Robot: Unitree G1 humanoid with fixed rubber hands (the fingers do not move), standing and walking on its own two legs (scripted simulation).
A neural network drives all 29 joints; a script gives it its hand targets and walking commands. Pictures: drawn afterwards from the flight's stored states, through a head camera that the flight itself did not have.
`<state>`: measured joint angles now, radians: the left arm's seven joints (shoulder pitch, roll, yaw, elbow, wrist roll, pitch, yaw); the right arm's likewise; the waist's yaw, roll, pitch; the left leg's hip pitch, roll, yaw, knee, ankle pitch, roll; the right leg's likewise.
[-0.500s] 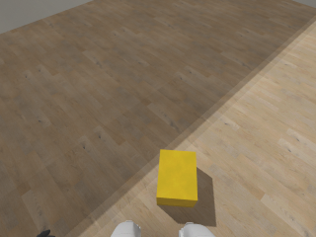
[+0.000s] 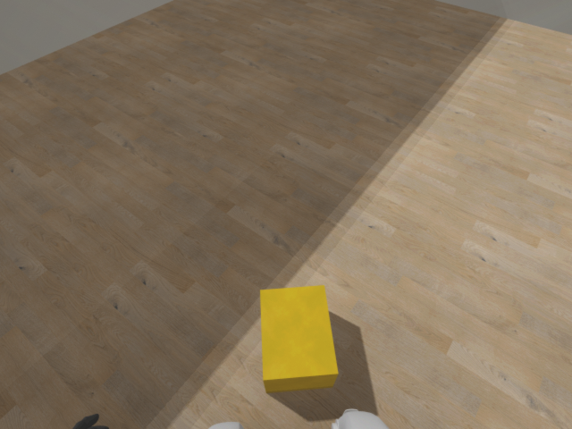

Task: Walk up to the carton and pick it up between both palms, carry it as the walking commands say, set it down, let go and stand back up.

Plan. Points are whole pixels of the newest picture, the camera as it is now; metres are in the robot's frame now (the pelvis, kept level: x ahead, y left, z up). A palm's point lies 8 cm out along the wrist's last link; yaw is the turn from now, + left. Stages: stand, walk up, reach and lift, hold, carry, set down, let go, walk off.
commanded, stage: walk up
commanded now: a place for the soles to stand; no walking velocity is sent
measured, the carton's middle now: (295, 338) +0.46 +0.00 -0.65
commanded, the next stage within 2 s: none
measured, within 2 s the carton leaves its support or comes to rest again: neither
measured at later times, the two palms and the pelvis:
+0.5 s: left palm out of the picture +0.12 +0.28 -0.08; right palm out of the picture +0.09 -0.32 -0.09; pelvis +0.01 -0.01 +0.03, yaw -1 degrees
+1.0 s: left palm out of the picture +0.11 +0.24 -0.09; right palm out of the picture +0.02 -0.42 -0.09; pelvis -0.02 -0.06 +0.01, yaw -3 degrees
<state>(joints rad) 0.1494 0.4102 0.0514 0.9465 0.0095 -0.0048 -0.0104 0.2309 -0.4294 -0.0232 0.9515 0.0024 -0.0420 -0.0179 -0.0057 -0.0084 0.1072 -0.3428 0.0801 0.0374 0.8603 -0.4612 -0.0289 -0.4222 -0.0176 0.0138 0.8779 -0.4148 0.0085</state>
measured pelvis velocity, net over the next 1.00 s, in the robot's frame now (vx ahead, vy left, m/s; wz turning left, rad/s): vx -0.02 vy -0.06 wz -0.05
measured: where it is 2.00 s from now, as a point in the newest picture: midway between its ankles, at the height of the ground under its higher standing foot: outside the picture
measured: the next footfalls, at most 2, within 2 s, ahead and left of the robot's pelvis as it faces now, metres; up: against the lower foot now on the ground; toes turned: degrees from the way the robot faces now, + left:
left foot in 1.14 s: +0.03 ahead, +0.03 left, +0.00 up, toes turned +2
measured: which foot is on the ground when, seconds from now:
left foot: down 0.00-0.88, up 0.90-1.00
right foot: down 0.00-1.00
